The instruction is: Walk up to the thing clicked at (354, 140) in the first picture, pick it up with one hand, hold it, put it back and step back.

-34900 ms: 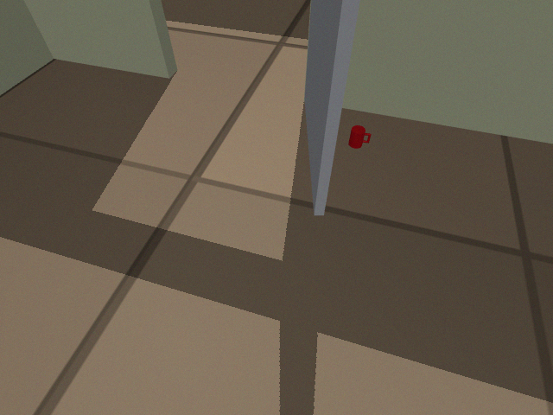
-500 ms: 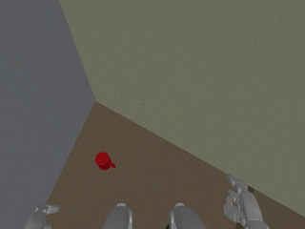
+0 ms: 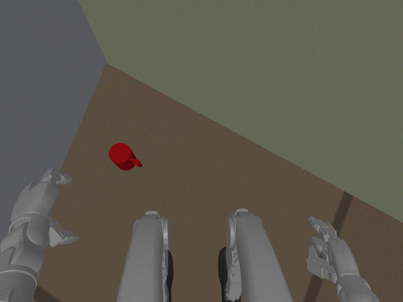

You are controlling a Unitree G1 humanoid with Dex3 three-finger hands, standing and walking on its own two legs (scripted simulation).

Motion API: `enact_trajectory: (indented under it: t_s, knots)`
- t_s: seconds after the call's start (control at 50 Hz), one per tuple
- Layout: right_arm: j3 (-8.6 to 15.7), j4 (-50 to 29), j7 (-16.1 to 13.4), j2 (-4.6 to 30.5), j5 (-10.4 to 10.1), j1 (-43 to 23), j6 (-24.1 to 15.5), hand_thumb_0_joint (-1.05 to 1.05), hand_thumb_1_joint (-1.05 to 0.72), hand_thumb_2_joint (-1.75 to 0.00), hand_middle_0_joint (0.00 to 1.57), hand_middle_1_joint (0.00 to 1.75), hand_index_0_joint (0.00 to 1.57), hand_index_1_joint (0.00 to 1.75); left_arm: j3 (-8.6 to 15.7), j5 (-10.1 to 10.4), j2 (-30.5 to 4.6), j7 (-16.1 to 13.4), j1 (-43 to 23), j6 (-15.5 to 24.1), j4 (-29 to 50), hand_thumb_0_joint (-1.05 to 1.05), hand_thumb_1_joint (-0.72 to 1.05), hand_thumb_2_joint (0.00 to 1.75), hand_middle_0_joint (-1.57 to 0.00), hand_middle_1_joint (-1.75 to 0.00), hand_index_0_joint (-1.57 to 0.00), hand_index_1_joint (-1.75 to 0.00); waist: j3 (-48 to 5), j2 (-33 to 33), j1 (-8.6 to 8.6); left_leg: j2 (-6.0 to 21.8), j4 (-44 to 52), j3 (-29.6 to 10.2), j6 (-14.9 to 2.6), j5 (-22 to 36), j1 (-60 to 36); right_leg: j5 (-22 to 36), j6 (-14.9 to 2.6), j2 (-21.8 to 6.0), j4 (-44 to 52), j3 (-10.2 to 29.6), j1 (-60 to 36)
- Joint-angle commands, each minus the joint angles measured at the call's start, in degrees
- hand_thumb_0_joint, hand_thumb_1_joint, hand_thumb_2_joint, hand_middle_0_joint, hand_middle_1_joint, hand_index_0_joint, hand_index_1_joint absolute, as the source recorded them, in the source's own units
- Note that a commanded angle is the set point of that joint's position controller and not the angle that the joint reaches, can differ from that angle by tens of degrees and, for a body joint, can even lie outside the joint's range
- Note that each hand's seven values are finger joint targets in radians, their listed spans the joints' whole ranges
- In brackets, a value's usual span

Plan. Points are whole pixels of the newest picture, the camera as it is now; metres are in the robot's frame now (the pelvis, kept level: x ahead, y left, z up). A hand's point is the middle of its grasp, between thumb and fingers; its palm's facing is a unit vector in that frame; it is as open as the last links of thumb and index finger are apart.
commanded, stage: rise first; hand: left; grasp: from above
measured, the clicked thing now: (127, 158) +0.51 +0.25 -0.47
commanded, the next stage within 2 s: none
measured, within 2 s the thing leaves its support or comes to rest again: neither
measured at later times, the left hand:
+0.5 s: hand (79, 177) +0.40 +0.32 -0.26, palm faces -0.47 -0.14 -0.87, open 14.0 cm
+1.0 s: hand (88, 165) +0.45 +0.32 -0.32, palm faces -0.45 -0.02 -0.89, open 14.1 cm
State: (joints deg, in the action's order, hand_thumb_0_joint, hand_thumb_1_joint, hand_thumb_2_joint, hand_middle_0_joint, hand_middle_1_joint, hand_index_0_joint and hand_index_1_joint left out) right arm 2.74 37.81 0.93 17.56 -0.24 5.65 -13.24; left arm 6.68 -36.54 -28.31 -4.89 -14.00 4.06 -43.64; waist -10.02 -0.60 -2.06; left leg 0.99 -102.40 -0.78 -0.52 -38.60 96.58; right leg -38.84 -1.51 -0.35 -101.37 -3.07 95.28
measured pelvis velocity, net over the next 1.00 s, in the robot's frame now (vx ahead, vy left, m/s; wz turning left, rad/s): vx -0.03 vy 0.01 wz -0.12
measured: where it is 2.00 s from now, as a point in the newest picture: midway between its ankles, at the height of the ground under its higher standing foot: (196, 293)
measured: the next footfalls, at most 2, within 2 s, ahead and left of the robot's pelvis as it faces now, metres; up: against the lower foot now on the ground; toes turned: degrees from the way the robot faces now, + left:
none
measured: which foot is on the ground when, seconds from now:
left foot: down 0.00-1.00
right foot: down 0.00-1.00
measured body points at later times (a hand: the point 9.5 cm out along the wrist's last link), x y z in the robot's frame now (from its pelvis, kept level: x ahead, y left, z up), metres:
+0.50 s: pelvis -0.04 +0.01 -0.13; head +0.19 +0.04 +0.25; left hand +0.42 +0.32 -0.21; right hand +0.02 -0.28 -0.25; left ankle +0.06 +0.12 -0.49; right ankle +0.06 -0.11 -0.49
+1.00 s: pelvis -0.03 +0.01 -0.17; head +0.23 +0.06 +0.19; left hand +0.47 +0.32 -0.27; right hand +0.01 -0.27 -0.28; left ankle +0.06 +0.12 -0.49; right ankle +0.06 -0.11 -0.49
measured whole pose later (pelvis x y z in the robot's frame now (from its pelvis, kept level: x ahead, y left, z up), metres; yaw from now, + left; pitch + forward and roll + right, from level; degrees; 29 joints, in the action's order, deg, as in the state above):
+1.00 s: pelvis -0.03 +0.01 -0.17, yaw -7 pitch +35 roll -9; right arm -3.3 41.5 7.2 15.8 8.5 7.1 -0.3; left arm 10.5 -74.2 -51.3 -17.4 -53.4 20.6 -78.2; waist -1.5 1.3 -11.0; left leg 1.8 -134.8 -5.6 -2.4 -39.9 130.3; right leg -38.6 -0.6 0.0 -129.3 -7.9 125.7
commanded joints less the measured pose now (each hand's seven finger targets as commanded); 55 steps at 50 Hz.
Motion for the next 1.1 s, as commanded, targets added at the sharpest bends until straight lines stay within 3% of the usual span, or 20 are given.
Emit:
enact_trajectory:
  t_s: [0.0, 0.08, 0.16, 0.22, 0.32, 0.36, 0.4, 0.46, 0.52, 0.56, 0.66, 0.7, 0.76, 0.86, 0.92, 0.96, 1.08]
  knots:
    - [3.77, -2.57, 0.71, 9.46, 0.37, 7.15, -0.65, 0.00, -0.85, -0.89, 0.20, 0.30, 0.20, 0.30, 6.63, -6.00, -20.87, -2.75, -15.23, 4.53, 1.87, 0.00, -0.50, 0.98, -0.06, -1.10, -0.08, -1.08, -34.22, -2.47, 0.58, -1.99, 3.67, 0.57, -1.55, 17.01, -13.38, 17.60, -0.15, 1.40, 7.77, 2.57, -14.41]
    - [4.02, -1.30, 1.33, 9.49, 1.01, 8.68, 1.02, 0.00, -0.86, -0.89, 0.20, 0.30, 0.20, 0.30, 6.74, -10.67, -24.64, -3.55, -24.62, 7.23, -3.38, 0.00, -0.50, 0.98, -0.06, -1.11, -0.08, -1.08, -36.01, -1.65, -0.32, -1.69, 0.00, 1.04, -1.74, 12.07, -8.09, 13.18, 0.18, 1.57, 5.79, 2.19, -12.02]
    - [3.89, 0.35, 1.72, 10.08, 1.65, 10.51, 2.80, 0.00, -0.87, -0.89, 0.20, 0.30, 0.20, 0.30, 7.03, -14.52, -27.66, -3.21, -30.15, 9.09, -9.15, 0.00, -0.51, 0.99, -0.06, -1.10, -0.08, -1.08, -37.89, -3.16, -0.83, -1.66, -3.61, 1.10, -1.83, 11.63, -5.81, 12.42, 0.19, 1.79, 2.82, 1.39, -9.43]
    - [3.48, 1.10, 2.11, 10.04, 2.25, 11.38, 4.03, 0.00, -0.88, -0.90, 0.20, 0.30, 0.20, 0.30, 6.08, -17.35, -28.42, -3.32, -35.38, 10.73, -11.21, 0.00, -0.53, 1.00, -0.06, -1.08, -0.07, -1.07, -36.96, -4.24, -2.04, -1.50, -5.23, 0.24, -1.78, 10.69, -4.09, 11.31, -0.08, 2.03, -0.01, 0.10, -5.36]
    - [2.79, 1.47, 2.80, 10.33, 3.14, 11.12, 6.34, 0.00, -0.90, -0.90, 0.20, 0.30, 0.20, 0.30, 6.87, -21.88, -32.41, -5.17, -40.68, 13.87, -15.62, 0.00, -0.55, 1.02, -0.07, -1.03, -0.06, -1.03, -31.83, -7.07, -2.97, -1.27, -6.54, -1.36, -1.76, 3.92, -0.49, 4.77, -0.49, 2.18, -3.52, -1.73, 2.66]
    - [2.33, 1.69, 3.17, 10.28, 3.68, 11.44, 7.35, 0.00, -0.90, -0.90, 0.20, 0.30, 0.20, 0.30, 7.85, -23.74, -34.58, -6.41, -41.94, 14.93, -16.32, 0.00, -0.54, 1.01, -0.07, -1.02, -0.07, -1.02, -33.18, -8.00, -2.52, -1.44, -7.77, -1.29, -1.80, 4.72, -0.32, 5.24, -0.55, 2.21, -4.82, -1.88, 2.78]
    - [1.98, 1.87, 3.55, 10.62, 4.24, 11.45, 8.26, 0.00, -0.90, -0.90, 0.20, 0.30, 0.20, 0.30, 7.34, -25.69, -34.22, -7.78, -43.16, 15.56, -18.52, 0.00, -0.55, 1.02, -0.06, -1.00, -0.06, -1.00, -31.75, -9.82, -3.46, -1.15, -8.38, -2.21, -1.49, 4.87, -1.07, 5.23, -0.75, 2.16, -6.93, -2.72, 7.02]
    - [1.88, 2.48, 3.74, 11.53, 4.87, 11.80, 9.53, 0.00, -0.90, -0.90, 0.20, 0.30, 0.20, 0.30, 7.86, -29.12, -36.62, -10.06, -46.54, 16.01, -20.55, 0.00, -0.55, 1.02, -0.07, -1.00, -0.06, -1.00, -31.55, -12.16, -4.14, -0.98, -9.02, -3.33, -1.21, 4.58, -1.73, 5.23, -1.03, 2.12, -9.25, -3.54, 11.32]
    - [1.36, 2.89, 4.11, 11.64, 5.65, 11.94, 10.47, 0.00, -0.90, -0.91, 0.20, 0.30, 0.20, 0.30, 7.84, -30.90, -37.91, -11.77, -49.06, 16.07, -21.31, 0.00, -0.55, 1.02, -0.06, -1.01, -0.06, -1.01, -31.68, -13.85, -4.49, -1.03, -9.99, -3.69, -1.06, 4.74, -1.86, 5.40, -1.06, 1.95, -10.73, -3.92, 13.07]
    - [1.13, 3.38, 4.17, 11.88, 6.12, 12.92, 10.99, 0.00, -0.90, -0.91, 0.20, 0.30, 0.20, 0.30, 6.33, -32.43, -36.98, -12.36, -50.48, 15.88, -22.87, 0.00, -0.55, 1.02, -0.06, -1.00, -0.05, -1.01, -31.86, -14.05, -5.82, -0.99, -11.51, -3.58, -1.09, 6.70, -2.14, 7.17, -0.97, 1.95, -11.49, -4.07, 13.50]
    - [0.77, 4.01, 4.63, 12.51, 7.13, 13.81, 11.73, 0.00, -0.90, -0.91, 0.20, 0.30, 0.20, 0.30, 5.15, -34.40, -37.66, -13.16, -53.04, 15.75, -24.82, 0.00, -0.55, 1.01, -0.06, -1.02, -0.06, -1.01, -31.10, -15.30, -7.11, -0.83, -13.10, -4.45, -0.95, 7.00, -1.76, 7.41, -0.81, 1.65, -13.17, -4.65, 15.67]
    - [0.62, 4.02, 4.62, 12.62, 7.35, 13.86, 12.08, 0.00, -0.91, -0.91, 0.20, 0.30, 0.20, 0.30, 5.79, -35.27, -39.82, -13.55, -54.82, 15.87, -24.29, 0.00, -0.56, 1.01, -0.06, -1.01, -0.06, -1.02, -32.56, -14.80, -7.31, -0.90, -14.55, -4.27, -1.28, 7.67, -1.32, 8.25, -0.80, 1.90, -13.35, -4.59, 15.15]
    - [-0.14, 3.76, 5.00, 12.72, 7.89, 13.73, 12.44, 0.00, -0.91, -0.91, 0.20, 0.30, 0.20, 0.30, 5.15, -36.08, -38.85, -13.70, -53.00, 15.97, -26.09, 0.00, -0.55, 1.00, -0.06, -1.03, -0.06, -1.02, -31.06, -15.83, -7.55, -0.78, -14.43, -5.23, -0.89, 8.74, -1.79, 8.29, -0.73, 1.77, -14.48, -5.16, 16.92]
    - [-1.03, 3.70, 5.45, 13.07, 8.54, 14.61, 13.05, 0.00, -0.91, -0.91, 0.20, 0.30, 0.20, 0.30, 6.54, -36.35, -41.15, -14.36, -54.39, 16.07, -25.55, 0.00, -0.55, 0.99, -0.06, -1.04, -0.07, -1.03, -33.23, -16.85, -7.78, -0.70, -17.03, -4.88, -1.01, 13.79, -3.22, 11.85, -0.50, 2.09, -15.35, -5.09, 15.55]
    - [-1.53, 3.70, 5.69, 12.70, 8.90, 14.67, 13.33, 0.00, -0.91, -0.91, 0.20, 0.30, 0.20, 0.30, 6.76, -36.37, -41.71, -14.76, -55.62, 16.20, -25.93, 0.00, -0.56, 0.99, -0.06, -1.04, -0.06, -1.03, -33.06, -15.03, -8.79, -0.88, -18.89, -3.60, -1.77, 13.50, 0.85, 13.15, -0.13, 2.56, -14.92, -4.97, 12.67]
    - [-1.95, 3.82, 5.73, 12.74, 9.17, 14.80, 13.35, 0.00, -0.91, -0.91, 0.20, 0.30, 0.20, 0.30, 6.95, -36.46, -41.95, -14.91, -54.35, 15.91, -27.88, 0.00, -0.55, 0.99, -0.06, -1.05, -0.07, -1.04, -32.22, -13.98, -8.42, -0.79, -19.18, -3.48, -1.97, 13.09, 1.78, 13.11, -0.03, 2.62, -14.82, -4.97, 12.21]
    - [-2.55, 3.13, 5.91, 13.42, 9.41, 14.16, 13.31, 0.00, -0.91, -0.91, 0.20, 0.30, 0.20, 0.30, 6.08, -36.59, -42.46, -14.99, -55.83, 15.65, -27.61, 0.00, -0.55, 0.99, -0.06, -1.05, -0.07, -1.04, -31.14, -17.68, -9.02, -0.30, -18.78, -4.70, -1.36, 12.10, 0.53, 11.99, -0.48, 2.80, -16.13, -5.59, 15.22]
